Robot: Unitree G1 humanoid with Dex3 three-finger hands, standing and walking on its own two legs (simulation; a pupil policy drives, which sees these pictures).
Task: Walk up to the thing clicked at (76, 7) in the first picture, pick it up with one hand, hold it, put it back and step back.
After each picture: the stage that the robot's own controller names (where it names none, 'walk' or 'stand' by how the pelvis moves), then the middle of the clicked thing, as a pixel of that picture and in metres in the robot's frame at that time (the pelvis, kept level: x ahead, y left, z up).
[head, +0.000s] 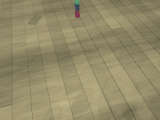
stand; (77, 9) +2.06 +0.03 -0.65
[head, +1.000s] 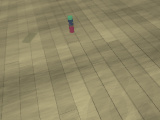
walk; (71, 24) +1.92 +0.25 -0.64
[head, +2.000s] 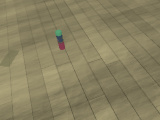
walk; (60, 40) +1.35 +0.33 -0.65
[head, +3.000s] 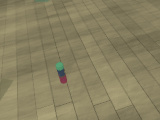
walk; (61, 73) +0.91 +0.27 -0.65
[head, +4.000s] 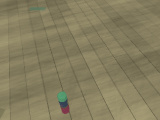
walk; (63, 103) +0.61 +0.19 -0.65
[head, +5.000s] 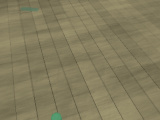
stand; out of the picture +0.43 +0.16 -0.64
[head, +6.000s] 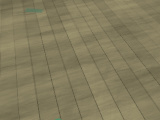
stand; out of the picture +0.39 +0.17 -0.65
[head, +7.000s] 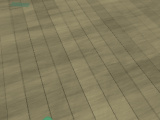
stand; out of the picture +0.37 +0.21 -0.65
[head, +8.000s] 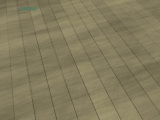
stand; out of the picture +0.36 +0.22 -0.66
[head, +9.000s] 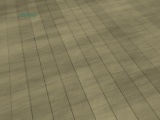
stand; out of the picture +0.35 +0.23 -0.66
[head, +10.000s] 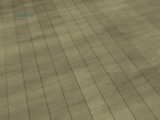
stand; out of the picture +0.33 +0.24 -0.66
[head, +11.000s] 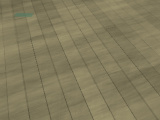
stand; out of the picture +0.33 +0.24 -0.66
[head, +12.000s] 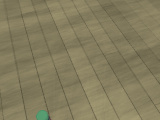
go down; out of the picture +0.36 +0.23 -0.62
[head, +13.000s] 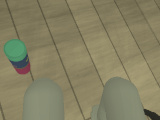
go down; (19, 59) +0.43 +0.25 -0.23
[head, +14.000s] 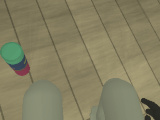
close in; (17, 61) +0.42 +0.25 -0.24
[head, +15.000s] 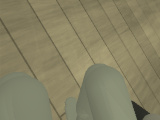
close in; out of the picture +0.41 +0.28 -0.15
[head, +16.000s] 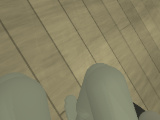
close; out of the picture +0.40 +0.28 -0.16
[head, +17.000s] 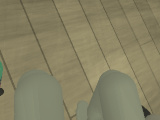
lift; out of the picture +0.30 +0.27 -0.13
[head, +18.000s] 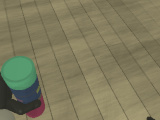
lift; (28, 92) +0.30 +0.17 +0.04
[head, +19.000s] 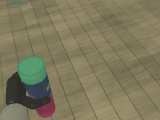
hold; (40, 91) +0.31 +0.15 +0.03
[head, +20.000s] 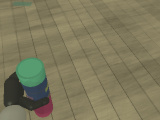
hold; (38, 91) +0.31 +0.16 +0.03
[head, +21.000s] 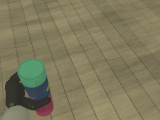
crouch; (39, 92) +0.32 +0.15 +0.02
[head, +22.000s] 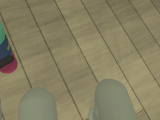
crouch; out of the picture +0.44 +0.23 -0.05
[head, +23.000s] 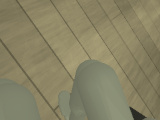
lower; out of the picture +0.42 +0.28 -0.16
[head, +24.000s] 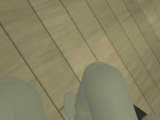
lower; out of the picture +0.40 +0.29 -0.16
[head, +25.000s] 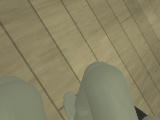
lower; out of the picture +0.40 +0.29 -0.16
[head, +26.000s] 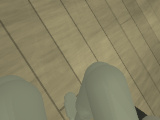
lower; out of the picture +0.39 +0.29 -0.16
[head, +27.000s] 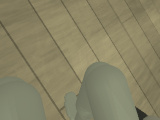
draw back; out of the picture +0.40 +0.27 -0.16
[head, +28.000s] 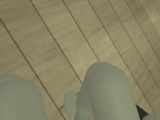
withdraw; out of the picture +0.39 +0.27 -0.16
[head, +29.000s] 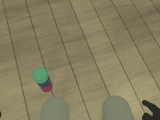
walk; (44, 81) +0.41 +0.21 -0.39
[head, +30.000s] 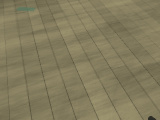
stand; out of the picture +0.35 +0.19 -0.59
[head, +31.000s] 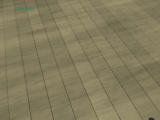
stand; out of the picture +0.34 +0.20 -0.60
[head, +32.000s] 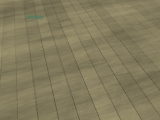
stand; out of the picture +0.37 +0.19 -0.65
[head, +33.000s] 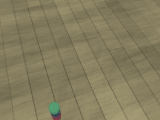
walk; (55, 112) +0.39 +0.15 -0.64
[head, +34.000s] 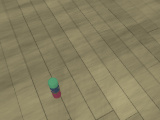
walk; (55, 88) +0.57 +0.21 -0.62
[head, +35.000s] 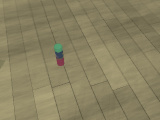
walk; (59, 55) +0.92 +0.20 -0.62
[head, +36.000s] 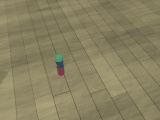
stand; (60, 65) +0.97 +0.21 -0.65
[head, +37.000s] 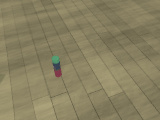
stand; (57, 66) +0.98 +0.23 -0.66
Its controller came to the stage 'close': yes
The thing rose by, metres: 0.68
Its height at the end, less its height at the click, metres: +0.00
